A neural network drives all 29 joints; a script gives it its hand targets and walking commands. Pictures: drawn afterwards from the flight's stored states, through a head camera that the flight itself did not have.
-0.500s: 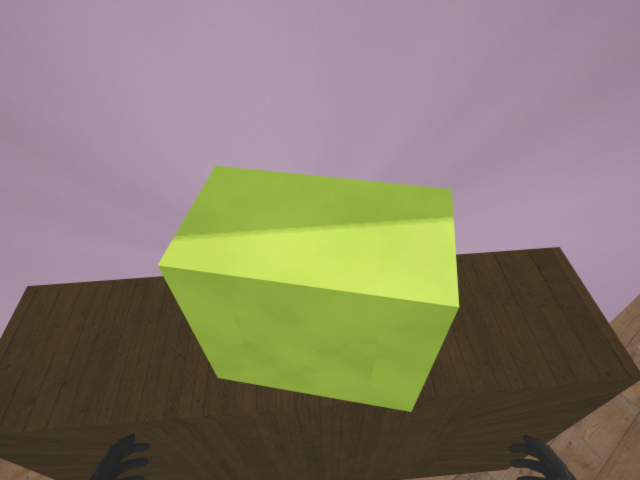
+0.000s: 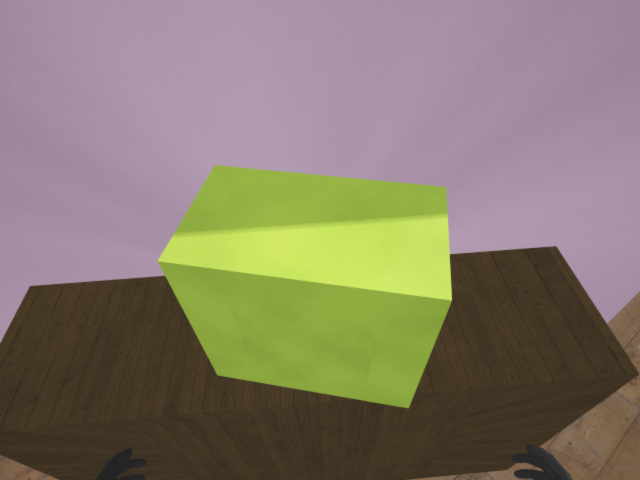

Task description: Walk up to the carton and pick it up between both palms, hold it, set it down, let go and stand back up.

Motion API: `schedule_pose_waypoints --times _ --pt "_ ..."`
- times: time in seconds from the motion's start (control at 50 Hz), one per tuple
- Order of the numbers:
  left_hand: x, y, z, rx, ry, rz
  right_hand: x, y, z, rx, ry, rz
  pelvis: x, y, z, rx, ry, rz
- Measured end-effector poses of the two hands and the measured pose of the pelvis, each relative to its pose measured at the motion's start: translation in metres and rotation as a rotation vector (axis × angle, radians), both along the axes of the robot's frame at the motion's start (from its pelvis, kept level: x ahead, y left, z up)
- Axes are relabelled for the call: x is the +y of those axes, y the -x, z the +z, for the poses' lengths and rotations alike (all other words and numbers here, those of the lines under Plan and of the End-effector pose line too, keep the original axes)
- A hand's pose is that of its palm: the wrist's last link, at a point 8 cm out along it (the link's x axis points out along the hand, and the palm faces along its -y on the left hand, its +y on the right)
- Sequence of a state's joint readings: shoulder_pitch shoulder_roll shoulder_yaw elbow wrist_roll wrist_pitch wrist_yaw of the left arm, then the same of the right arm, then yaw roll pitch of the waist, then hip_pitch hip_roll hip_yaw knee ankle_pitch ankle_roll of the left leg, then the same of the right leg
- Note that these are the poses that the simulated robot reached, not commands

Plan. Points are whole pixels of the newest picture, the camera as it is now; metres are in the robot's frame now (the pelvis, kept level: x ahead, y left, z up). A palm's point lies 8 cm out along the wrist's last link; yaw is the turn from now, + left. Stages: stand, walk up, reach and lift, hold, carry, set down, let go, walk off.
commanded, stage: stand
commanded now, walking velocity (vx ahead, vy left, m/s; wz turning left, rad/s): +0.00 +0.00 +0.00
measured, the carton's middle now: (316, 293) +0.37 +0.01 +0.01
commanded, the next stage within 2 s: none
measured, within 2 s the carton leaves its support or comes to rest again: neither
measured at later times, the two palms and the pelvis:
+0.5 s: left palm out of the picture +0.12 +0.29 -0.09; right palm out of the picture +0.09 -0.29 -0.10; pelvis +0.00 +0.00 +0.00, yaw +0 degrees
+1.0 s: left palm out of the picture +0.11 +0.29 -0.09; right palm out of the picture +0.08 -0.29 -0.10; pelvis -0.01 +0.00 +0.00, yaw +0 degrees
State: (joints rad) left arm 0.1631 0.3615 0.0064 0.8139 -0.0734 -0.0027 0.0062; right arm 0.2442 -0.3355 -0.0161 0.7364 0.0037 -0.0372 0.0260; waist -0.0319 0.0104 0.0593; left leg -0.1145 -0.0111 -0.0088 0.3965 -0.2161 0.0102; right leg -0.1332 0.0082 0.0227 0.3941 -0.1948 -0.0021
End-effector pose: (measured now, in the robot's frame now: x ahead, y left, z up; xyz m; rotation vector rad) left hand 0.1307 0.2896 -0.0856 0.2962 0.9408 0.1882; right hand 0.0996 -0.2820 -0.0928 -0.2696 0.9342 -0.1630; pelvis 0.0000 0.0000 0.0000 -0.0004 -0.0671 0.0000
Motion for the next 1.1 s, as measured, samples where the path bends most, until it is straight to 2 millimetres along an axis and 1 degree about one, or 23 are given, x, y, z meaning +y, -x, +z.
schedule_pose_waypoints --times 0.62,1.1 --pt "0.000 0.016 -0.004 0.038 -0.002 0.016 -0.004 0.012 -0.005 0.027 -0.004 -0.009 -0.003 0.005 0.000 -0.007 -0.004 0.000" --pt "0.001 0.022 -0.006 0.057 -0.004 0.024 -0.005 0.017 -0.007 0.043 -0.006 -0.013 -0.003 0.006 0.000 -0.008 -0.005 0.000"
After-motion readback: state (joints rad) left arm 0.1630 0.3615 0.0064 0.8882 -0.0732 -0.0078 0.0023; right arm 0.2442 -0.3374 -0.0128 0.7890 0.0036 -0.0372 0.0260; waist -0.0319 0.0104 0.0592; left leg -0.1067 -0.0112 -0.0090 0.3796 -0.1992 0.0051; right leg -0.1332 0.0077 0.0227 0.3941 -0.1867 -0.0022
